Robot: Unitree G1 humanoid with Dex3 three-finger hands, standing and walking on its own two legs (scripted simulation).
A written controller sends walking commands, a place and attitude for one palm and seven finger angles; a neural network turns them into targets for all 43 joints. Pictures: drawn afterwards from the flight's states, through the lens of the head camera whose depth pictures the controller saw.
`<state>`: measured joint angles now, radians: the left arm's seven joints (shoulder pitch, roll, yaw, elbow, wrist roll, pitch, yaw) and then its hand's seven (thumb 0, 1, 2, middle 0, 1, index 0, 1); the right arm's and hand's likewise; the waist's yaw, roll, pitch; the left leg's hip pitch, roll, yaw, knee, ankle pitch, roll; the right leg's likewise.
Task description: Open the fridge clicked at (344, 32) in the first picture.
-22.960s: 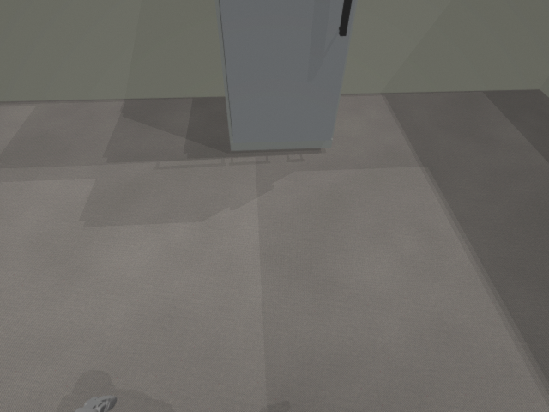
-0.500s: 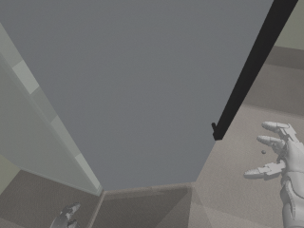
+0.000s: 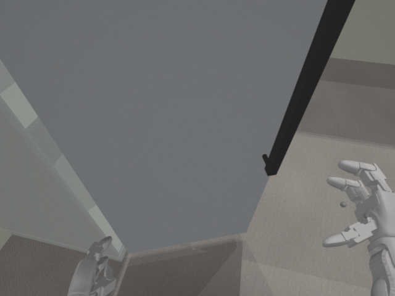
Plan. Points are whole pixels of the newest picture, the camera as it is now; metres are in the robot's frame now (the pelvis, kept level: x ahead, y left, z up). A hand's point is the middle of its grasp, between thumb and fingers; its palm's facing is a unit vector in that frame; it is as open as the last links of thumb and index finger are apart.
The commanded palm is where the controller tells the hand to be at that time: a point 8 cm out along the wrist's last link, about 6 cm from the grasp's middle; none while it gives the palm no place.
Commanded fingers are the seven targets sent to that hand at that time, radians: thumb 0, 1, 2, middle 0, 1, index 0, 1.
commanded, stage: draw the hand back to the body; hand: right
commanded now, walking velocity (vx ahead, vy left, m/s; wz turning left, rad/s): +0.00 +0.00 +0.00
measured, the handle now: (292, 100) +0.47 -0.18 +0.17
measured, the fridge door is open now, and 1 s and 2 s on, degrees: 67 67 67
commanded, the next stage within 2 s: step back with the hand held close in 1.48 s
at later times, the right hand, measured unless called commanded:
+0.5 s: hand (376, 215) +0.24 -0.28 +0.12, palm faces +0.25 +0.95 -0.20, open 14.2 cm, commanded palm +0.19 -0.31 +0.14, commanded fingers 0.00 0.15 -0.39 0.24 0.92 0.24 0.92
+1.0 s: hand out of the picture +0.23 -0.28 +0.17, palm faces +0.44 +0.82 -0.37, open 9.7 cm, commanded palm +0.18 -0.31 +0.20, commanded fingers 0.00 -0.75 -0.83 0.20 0.38 0.20 0.38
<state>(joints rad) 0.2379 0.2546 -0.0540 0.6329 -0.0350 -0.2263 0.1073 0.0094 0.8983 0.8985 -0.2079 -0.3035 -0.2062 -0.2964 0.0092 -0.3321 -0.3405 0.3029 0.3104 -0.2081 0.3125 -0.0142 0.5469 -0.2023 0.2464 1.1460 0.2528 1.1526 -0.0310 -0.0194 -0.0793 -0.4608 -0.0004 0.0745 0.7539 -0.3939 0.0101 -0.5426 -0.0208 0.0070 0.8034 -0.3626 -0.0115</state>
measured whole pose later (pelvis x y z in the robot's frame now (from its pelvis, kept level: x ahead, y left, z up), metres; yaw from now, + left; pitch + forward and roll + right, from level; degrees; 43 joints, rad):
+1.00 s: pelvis +0.03 -0.01 +0.03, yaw +1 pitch -3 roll +0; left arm 0.21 0.22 -0.04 0.65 0.00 -0.14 0.07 0.01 0.90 0.90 -0.21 -0.30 -0.21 -0.30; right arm 0.41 -0.36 -0.32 -0.32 0.07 -0.04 -0.10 0.00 -0.41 -0.66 0.22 0.58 0.23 0.59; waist -0.08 -0.04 -0.01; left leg -0.08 0.02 0.03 0.42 -0.29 -0.02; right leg -0.14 0.01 -0.04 0.46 -0.27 -0.03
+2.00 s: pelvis -0.01 -0.03 +0.03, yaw +2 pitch +1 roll +1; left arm 0.18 0.22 -0.01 0.54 0.00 -0.02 0.10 0.01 0.90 0.90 -0.21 -0.30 -0.20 -0.30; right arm 0.54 -0.44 -0.40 -0.49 0.05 -0.14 -0.11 0.02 -0.89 -0.90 0.21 0.30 0.22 0.31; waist -0.03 0.01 0.04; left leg -0.25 0.03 0.01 0.46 -0.22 -0.03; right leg -0.29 0.01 -0.06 0.47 -0.20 -0.05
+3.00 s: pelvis -0.12 -0.03 +0.02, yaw +4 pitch +3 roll +2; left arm 0.08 0.16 -0.01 0.62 0.02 -0.11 0.06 0.01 0.90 0.90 -0.21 -0.30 -0.21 -0.30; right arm 0.42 -0.44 -0.40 -0.52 0.05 -0.23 -0.11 0.02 -0.89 -0.90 0.20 0.30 0.21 0.30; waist -0.05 0.02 0.06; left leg -0.19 -0.06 -0.05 0.49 -0.35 -0.02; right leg -0.47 -0.03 -0.09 0.39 0.03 -0.06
